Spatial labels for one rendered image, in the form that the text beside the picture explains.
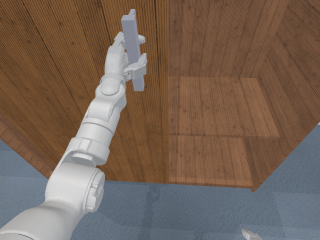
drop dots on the left robot upper arm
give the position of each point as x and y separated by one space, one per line
73 191

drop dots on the wardrobe door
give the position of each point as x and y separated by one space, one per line
52 58
8 125

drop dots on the right robot hand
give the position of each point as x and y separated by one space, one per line
250 235

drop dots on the left robot hand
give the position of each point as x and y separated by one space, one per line
117 62

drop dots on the left robot forearm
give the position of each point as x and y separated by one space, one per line
90 146

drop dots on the handle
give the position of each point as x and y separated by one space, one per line
130 33

